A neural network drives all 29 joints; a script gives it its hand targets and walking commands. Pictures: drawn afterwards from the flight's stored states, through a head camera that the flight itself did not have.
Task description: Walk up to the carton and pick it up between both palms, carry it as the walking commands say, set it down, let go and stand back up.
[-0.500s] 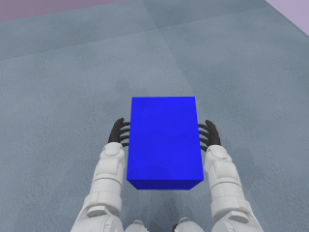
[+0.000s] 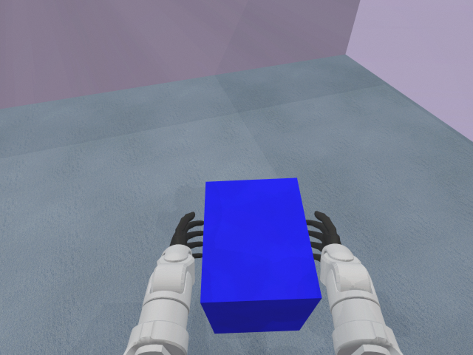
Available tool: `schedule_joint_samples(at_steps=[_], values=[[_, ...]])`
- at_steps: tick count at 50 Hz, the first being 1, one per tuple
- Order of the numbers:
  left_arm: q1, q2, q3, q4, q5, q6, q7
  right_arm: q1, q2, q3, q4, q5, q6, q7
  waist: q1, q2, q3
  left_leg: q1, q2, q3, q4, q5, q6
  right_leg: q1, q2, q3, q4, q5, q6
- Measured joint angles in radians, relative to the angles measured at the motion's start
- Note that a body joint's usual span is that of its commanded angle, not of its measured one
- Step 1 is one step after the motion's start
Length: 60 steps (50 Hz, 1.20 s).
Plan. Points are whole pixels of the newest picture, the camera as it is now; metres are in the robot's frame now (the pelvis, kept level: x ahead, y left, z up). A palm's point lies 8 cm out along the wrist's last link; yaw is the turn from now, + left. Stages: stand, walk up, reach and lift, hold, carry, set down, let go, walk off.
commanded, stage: reach and lift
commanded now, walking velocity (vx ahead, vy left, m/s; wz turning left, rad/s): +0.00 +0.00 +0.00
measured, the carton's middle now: (254, 258) +0.33 -0.02 -0.06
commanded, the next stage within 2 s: hold in 1.52 s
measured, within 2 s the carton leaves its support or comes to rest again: neither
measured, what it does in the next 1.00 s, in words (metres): stands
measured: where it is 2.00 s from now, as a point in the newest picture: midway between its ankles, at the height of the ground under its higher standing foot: outside the picture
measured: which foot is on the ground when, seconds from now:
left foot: down 0.00-1.00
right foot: down 0.00-1.00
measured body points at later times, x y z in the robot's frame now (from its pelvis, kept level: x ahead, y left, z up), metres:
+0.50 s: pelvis +0.00 -0.01 +0.01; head -0.07 +0.00 +0.45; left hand +0.31 +0.11 +0.05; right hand +0.30 -0.16 +0.05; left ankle +0.01 +0.11 -0.74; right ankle +0.02 -0.13 -0.74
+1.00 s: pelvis +0.00 -0.01 +0.01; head -0.06 -0.01 +0.45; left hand +0.30 +0.13 +0.05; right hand +0.30 -0.15 +0.05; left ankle +0.01 +0.11 -0.74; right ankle +0.02 -0.13 -0.74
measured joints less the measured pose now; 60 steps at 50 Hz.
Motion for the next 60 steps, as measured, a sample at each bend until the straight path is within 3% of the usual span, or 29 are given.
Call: schedule_joint_samples(at_steps=[8, 13, 18, 27, 36, 48, 60], values=[[-0.032, -0.009, 0.024, 0.003, 0.007, 0.077, -0.004, -0.016, 0.005, -0.016, -0.014, -0.025, 0.078, 0.007, 0.009, 0.005, 0.035, 0.093, -0.002, 0.018, -0.019, 0.003, 0.006, 0.079, -0.005, 0.014, 0.003, -0.004, 0.004], [-0.032, -0.002, -0.014, -0.036, -0.013, 0.121, 0.026, -0.02, 0.006, 0.0, -0.058, -0.013, 0.124, -0.003, 0.018, 0.002, 0.055, 0.136, 0.004, 0.021, -0.031, 0.005, 0.003, 0.121, -0.002, 0.015, -0.008, 0.0, 0.0], [-0.019, 0.003, -0.036, -0.067, -0.025, 0.165, 0.025, -0.008, 0.002, 0.022, -0.096, -0.005, 0.174, -0.006, 0.014, 0.008, 0.031, 0.181, 0.009, 0.016, -0.066, 0.014, 0.001, 0.167, -0.004, 0.009, -0.045, 0.009, -0.004], [-0.034, -0.009, 0.001, -0.062, 0.04, 0.235, -0.024, -0.02, 0.006, 0.019, -0.085, -0.027, 0.243, 0.0, 0.021, 0.009, 0.042, 0.261, 0.015, 0.013, -0.116, 0.03, -0.003, 0.243, -0.006, 0.003, -0.084, 0.02, -0.011], [0.018, 0.006, -0.038, -0.146, 0.006, 0.249, -0.01, -0.004, 0.001, 0.077, -0.116, -0.013, 0.242, -0.007, 0.038, 0.006, 0.071, 0.237, 0.02, 0.01, -0.105, 0.027, -0.009, 0.222, -0.001, -0.005, -0.079, 0.021, -0.017], [0.017, 0.005, -0.034, -0.161, 0.02, 0.266, -0.029, -0.001, 0.0, 0.08, -0.12, -0.019, 0.247, 0.003, 0.05, 0.016, 0.058, 0.263, 0.021, 0.015, -0.126, 0.029, -0.004, 0.249, -0.005, -0.003, -0.102, 0.025, -0.015], [0.039, 0.012, -0.061, -0.183, 0.0, 0.269, -0.019, 0.022, -0.007, 0.098, -0.143, -0.004, 0.247, 0.002, 0.051, 0.003, 0.072, 0.25, 0.018, 0.022, -0.12, 0.031, -0.003, 0.231, -0.008, -0.002, -0.089, 0.024, -0.012]])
